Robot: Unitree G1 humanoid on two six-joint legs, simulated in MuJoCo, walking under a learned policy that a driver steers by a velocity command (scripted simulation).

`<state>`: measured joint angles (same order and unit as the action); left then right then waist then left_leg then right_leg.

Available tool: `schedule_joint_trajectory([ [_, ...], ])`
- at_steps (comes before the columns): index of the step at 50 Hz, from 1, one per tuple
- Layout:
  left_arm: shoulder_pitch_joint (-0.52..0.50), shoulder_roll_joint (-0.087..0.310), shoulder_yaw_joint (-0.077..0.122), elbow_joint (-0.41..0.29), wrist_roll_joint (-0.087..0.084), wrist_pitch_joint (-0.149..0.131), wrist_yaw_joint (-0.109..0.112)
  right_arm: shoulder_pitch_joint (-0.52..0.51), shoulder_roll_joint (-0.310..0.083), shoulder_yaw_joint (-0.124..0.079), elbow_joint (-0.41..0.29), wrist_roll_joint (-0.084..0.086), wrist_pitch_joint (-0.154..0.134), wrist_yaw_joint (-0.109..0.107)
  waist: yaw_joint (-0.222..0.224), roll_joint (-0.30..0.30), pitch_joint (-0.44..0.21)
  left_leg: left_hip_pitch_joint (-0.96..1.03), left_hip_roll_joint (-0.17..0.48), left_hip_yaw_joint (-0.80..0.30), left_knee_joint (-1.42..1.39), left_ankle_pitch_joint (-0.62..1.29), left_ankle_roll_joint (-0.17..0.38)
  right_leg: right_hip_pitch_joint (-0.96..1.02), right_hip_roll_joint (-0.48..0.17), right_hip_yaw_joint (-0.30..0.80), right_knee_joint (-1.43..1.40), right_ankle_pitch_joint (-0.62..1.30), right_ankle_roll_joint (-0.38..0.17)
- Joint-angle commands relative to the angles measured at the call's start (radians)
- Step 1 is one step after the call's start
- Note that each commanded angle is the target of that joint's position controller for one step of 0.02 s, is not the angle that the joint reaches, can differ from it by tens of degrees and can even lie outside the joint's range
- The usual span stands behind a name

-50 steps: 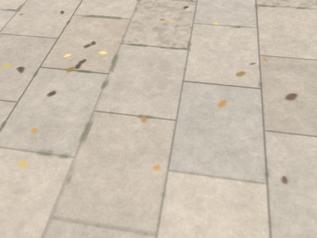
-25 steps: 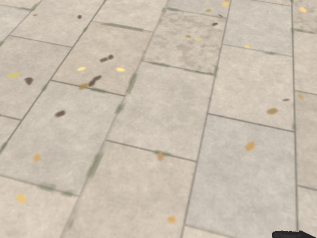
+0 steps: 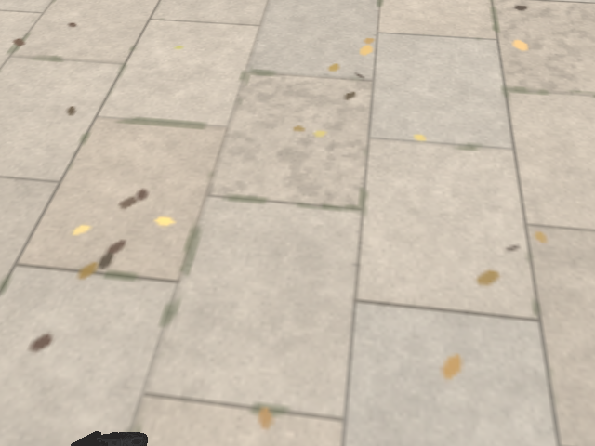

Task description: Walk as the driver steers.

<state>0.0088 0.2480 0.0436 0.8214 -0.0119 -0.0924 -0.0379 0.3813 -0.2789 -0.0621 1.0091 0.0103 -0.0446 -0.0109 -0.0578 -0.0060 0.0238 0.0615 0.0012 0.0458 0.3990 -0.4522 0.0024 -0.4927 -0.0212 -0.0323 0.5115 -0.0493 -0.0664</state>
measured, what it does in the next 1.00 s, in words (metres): walks ahead: left foot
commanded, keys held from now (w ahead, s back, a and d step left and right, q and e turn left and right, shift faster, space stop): w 0.60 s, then w+e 0.40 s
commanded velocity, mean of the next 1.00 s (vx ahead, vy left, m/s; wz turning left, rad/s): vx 0.50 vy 0.00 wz -0.13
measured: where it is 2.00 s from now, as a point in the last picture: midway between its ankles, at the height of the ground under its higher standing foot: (313, 185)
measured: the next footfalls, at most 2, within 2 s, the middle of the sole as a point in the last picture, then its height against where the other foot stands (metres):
left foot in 0.54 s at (245, 443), level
right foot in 1.10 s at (348, 319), level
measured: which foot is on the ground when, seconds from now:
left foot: down 0.00-0.00, up 0.02-0.52, down 0.54-1.00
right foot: down 0.00-0.56, up 0.58-1.00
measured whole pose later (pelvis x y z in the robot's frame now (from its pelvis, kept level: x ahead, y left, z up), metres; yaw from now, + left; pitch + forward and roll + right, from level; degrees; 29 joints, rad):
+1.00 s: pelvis +0.56 +0.03 +0.01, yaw -10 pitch +1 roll +2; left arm 0.09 0.24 0.06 0.86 -0.02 -0.05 -0.04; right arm 0.30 -0.25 -0.06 0.99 0.00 -0.08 -0.02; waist -0.06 -0.03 0.01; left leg 0.10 -0.04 0.22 0.19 -0.32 0.02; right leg -0.64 -0.08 -0.01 0.63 0.04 -0.05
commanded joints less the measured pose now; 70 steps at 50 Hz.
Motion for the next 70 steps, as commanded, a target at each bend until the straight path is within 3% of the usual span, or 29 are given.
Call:
schedule_joint_trajectory([
  [1,0.434,0.308,0.091,0.078,0.005,0.004,0.007,0.112,0.029,0.029,-0.075,-0.013,-0.028,0.008,0.128,-0.326,-0.392,-0.642,-0.073,-0.050,0.786,-0.080,0.026,0.900,-0.365,0.689,-0.134,-0.236,-0.265],
  [2,0.407,0.205,0.062,0.065,-0.004,0.000,0.006,0.033,-0.088,0.005,-0.068,0.011,-0.052,0.013,0.169,-0.199,-0.340,-0.755,-0.025,-0.176,0.896,-0.135,0.044,0.868,-0.341,0.725,-0.207,-0.355,-0.229],
  [3,0.324,0.172,0.050,0.049,-0.001,-0.005,0.010,-0.064,-0.135,-0.009,-0.100,0.036,-0.068,0.017,0.157,-0.151,-0.201,-0.813,0.024,-0.157,0.903,-0.043,0.062,0.741,-0.314,0.580,-0.226,-0.306,-0.187],
  [5,0.202,0.129,0.037,0.028,0.015,-0.010,0.009,-0.136,-0.122,-0.015,-0.108,0.017,-0.070,0.004,0.101,-0.041,-0.074,-0.743,0.110,-0.120,0.802,0.115,0.054,0.488,-0.248,0.390,-0.277,-0.090,-0.161],
  [7,0.185,0.103,0.029,0.035,0.025,-0.016,0.006,-0.100,-0.084,-0.015,-0.099,0.010,-0.048,0.004,0.056,-0.072,-0.066,-0.647,0.142,-0.125,0.740,0.171,0.046,0.388,-0.212,0.306,-0.328,-0.011,-0.157],
  [16,0.303,0.158,0.039,0.100,0.006,-0.008,0.040,-0.347,-0.034,-0.003,-0.173,-0.003,-0.036,0.014,0.102,-0.047,0.030,-0.697,0.117,-0.060,0.268,0.546,-0.005,0.360,-0.151,0.097,-0.414,0.079,-0.130],
  [22,0.392,0.172,0.047,0.159,-0.005,0.019,0.047,-0.485,-0.046,0.006,-0.228,0.009,-0.049,0.045,0.130,-0.048,0.067,-0.723,0.085,-0.059,0.120,0.495,0.030,0.547,-0.227,0.100,-0.343,0.130,-0.120],
  [25,0.356,0.194,0.056,0.156,-0.006,0.034,0.053,-0.390,-0.095,-0.013,-0.212,0.009,-0.055,0.053,0.058,-0.081,0.001,-0.561,0.036,-0.021,0.094,0.386,0.072,0.599,-0.239,0.090,-0.212,0.410,-0.089],
  [26,0.337,0.184,0.052,0.151,-0.005,0.041,0.053,-0.257,-0.127,-0.034,-0.170,0.006,-0.054,0.049,-0.012,-0.076,-0.077,-0.379,0.003,0.008,0.076,0.396,0.097,0.569,-0.197,0.056,-0.061,0.538,-0.067],
  [27,0.339,0.153,0.038,0.136,0.005,0.043,0.055,-0.073,-0.183,-0.057,-0.119,-0.002,-0.052,0.040,-0.079,-0.034,-0.208,-0.086,0.073,-0.068,0.115,0.411,0.142,0.419,-0.144,0.020,0.180,0.433,-0.037],
  [28,0.455,0.042,0.003,0.121,0.014,0.025,0.042,0.054,-0.282,-0.082,-0.092,-0.015,-0.045,0.034,-0.050,0.191,-0.362,0.321,0.331,-0.510,0.075,0.262,0.304,0.003,0.018,-0.022,0.582,0.007,0.042],
  [29,0.432,0.056,0.002,0.133,0.004,-0.001,0.037,0.059,-0.212,-0.059,-0.088,-0.002,-0.042,0.036,-0.061,0.244,-0.411,0.366,0.392,-0.778,-0.087,0.135,0.341,-0.160,0.079,0.112,0.749,-0.526,0.042],
  [30,0.339,0.149,0.028,0.106,-0.027,-0.019,0.031,-0.026,-0.161,-0.040,-0.100,0.004,-0.046,0.035,-0.054,0.186,-0.260,0.248,0.357,-0.654,-0.109,0.076,0.285,-0.256,0.012,0.148,0.820,-0.490,0.019],
  [32,0.249,0.150,0.034,0.092,-0.033,-0.021,0.041,-0.177,-0.090,-0.020,-0.131,-0.011,-0.053,0.034,0.000,0.072,-0.083,-0.050,0.293,-0.402,-0.173,0.187,0.225,-0.217,-0.083,0.108,0.726,-0.319,0.008],
  [33,0.264,0.137,0.041,0.100,-0.025,-0.006,0.047,-0.212,-0.061,-0.011,-0.132,-0.021,-0.061,0.035,0.036,0.091,-0.052,-0.145,0.260,-0.320,-0.206,0.245,0.200,-0.151,-0.115,0.120,0.669,-0.265,0.009],
  [35,0.305,0.085,0.038,0.116,-0.022,0.024,0.049,-0.217,-0.055,-0.011,-0.118,-0.026,-0.069,0.037,0.066,0.104,-0.034,-0.239,0.238,-0.225,-0.257,0.308,0.194,-0.078,-0.127,0.128,0.628,-0.221,0.017],
  [38,0.249,0.080,0.044,0.090,-0.018,0.042,0.052,-0.180,-0.093,-0.021,-0.093,-0.033,-0.077,0.022,0.066,0.072,0.007,-0.238,0.239,-0.125,-0.295,0.406,0.199,-0.166,-0.122,0.155,0.533,-0.097,0.035],
  [44,0.081,0.051,0.033,0.028,-0.005,0.029,0.023,-0.137,-0.113,-0.020,-0.078,-0.024,-0.071,-0.006,0.018,0.048,0.044,-0.185,0.207,0.059,-0.320,0.499,0.152,-0.157,-0.088,0.070,0.216,0.180,0.041],
  [49,-0.044,0.041,0.020,-0.056,-0.007,0.032,-0.010,-0.047,-0.135,-0.029,-0.044,-0.008,-0.032,-0.013,-0.017,0.032,0.081,0.047,0.276,0.110,-0.227,0.669,0.145,-0.248,-0.065,0.011,0.106,0.064,0.008],
  [52,0.008,0.084,0.039,-0.082,-0.009,0.036,-0.028,-0.082,-0.174,-0.042,-0.065,-0.001,-0.006,-0.025,0.044,0.087,0.013,0.098,0.290,0.151,-0.047,1.121,0.116,-0.106,0.011,-0.074,0.106,-0.093,-0.040],
  [54,0.251,0.160,0.085,-0.030,-0.012,0.039,-0.020,-0.095,-0.174,-0.039,-0.073,0.001,0.006,-0.029,0.180,0.080,-0.123,-0.010,0.250,0.172,0.283,1.207,0.080,0.259,0.081,-0.076,0.029,-0.069,-0.103],
  [55,0.418,0.238,0.112,0.012,-0.008,0.047,0.004,-0.068,-0.139,-0.022,-0.082,-0.013,-0.006,-0.022,0.233,-0.045,-0.233,-0.267,0.205,0.173,0.580,0.855,0.051,0.594,-0.073,0.166,0.004,-0.059,-0.165],
  [56,0.417,0.302,0.112,0.024,-0.013,0.039,0.011,0.063,0.022,0.028,-0.094,-0.023,-0.038,0.009,0.111,-0.247,-0.338,-0.686,-0.015,0.069,0.921,-0.112,0.001,0.908,-0.344,0.717,-0.097,-0.156,-0.360],
  [57,0.456,0.212,0.087,0.014,-0.004,0.036,0.016,-0.051,-0.093,0.002,-0.088,0.029,-0.076,0.023,0.192,-0.109,-0.380,-0.773,0.003,-0.119,1.012,-0.140,0.025,0.911,-0.365,0.770,-0.191,-0.193,-0.338],
  [58,0.379,0.179,0.075,0.008,0.006,0.026,0.020,-0.171,-0.133,-0.013,-0.124,0.064,-0.091,0.026,0.196,-0.085,-0.230,-0.833,0.053,-0.118,1.001,-0.056,0.048,0.785,-0.332,0.576,-0.200,-0.092,-0.278],
  [60,0.230,0.104,0.053,-0.010,0.015,0.011,0.018,-0.201,-0.118,-0.022,-0.108,0.036,-0.083,0.013,0.117,0.003,-0.091,-0.744,0.135,-0.113,0.846,0.088,0.045,0.502,-0.252,0.328,-0.243,0.066,-0.205],
  [62,0.196,0.074,0.045,-0.006,0.028,-0.002,0.017,-0.129,-0.086,-0.025,-0.082,0.030,-0.046,0.012,0.062,-0.042,-0.065,-0.637,0.160,-0.133,0.789,0.155,0.037,0.378,-0.215,0.217,-0.310,0.086,-0.175],
  [64,0.199,0.100,0.051,0.010,0.026,-0.017,0.020,-0.125,-0.056,-0.022,-0.081,0.025,-0.020,0.007,0.043,-0.036,-0.027,-0.660,0.163,-0.134,0.734,0.207,0.021,0.330,-0.207,0.134,-0.352,0.154,-0.167],
  [70,0.223,0.124,0.052,0.035,0.029,-0.022,0.048,-0.269,-0.032,-0.014,-0.136,0.010,-0.026,0.021,0.083,-0.039,0.024,-0.706,0.121,-0.089,0.367,0.558,0.011,0.354,-0.152,-0.072,-0.400,0.187,-0.096],
])
Velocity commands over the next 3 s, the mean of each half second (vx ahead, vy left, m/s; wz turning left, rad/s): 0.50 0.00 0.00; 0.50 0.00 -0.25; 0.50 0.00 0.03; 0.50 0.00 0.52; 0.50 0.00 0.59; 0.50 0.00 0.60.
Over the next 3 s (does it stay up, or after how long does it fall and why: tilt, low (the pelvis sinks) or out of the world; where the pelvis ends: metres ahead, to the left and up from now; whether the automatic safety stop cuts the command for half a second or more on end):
stays up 1.64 0.19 0.02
